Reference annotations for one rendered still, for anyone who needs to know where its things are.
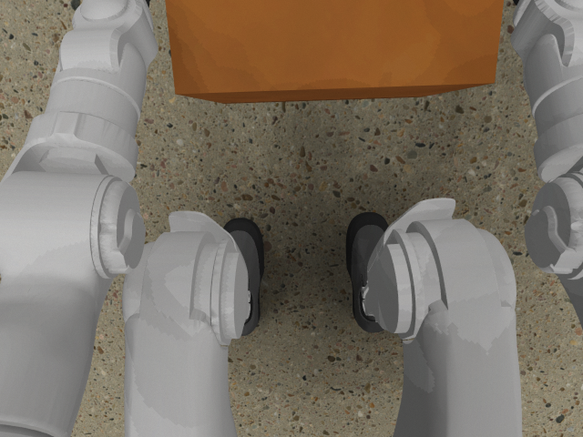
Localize left robot thigh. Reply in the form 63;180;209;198
124;231;247;437

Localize robot left upper arm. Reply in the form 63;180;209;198
0;171;146;437

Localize left robot foot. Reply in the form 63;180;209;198
224;218;264;336

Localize robot right forearm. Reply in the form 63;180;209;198
510;0;583;183

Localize robot right upper arm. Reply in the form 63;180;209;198
525;171;583;330

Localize robot left forearm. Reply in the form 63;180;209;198
0;0;159;186

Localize carton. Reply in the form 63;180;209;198
165;0;504;104

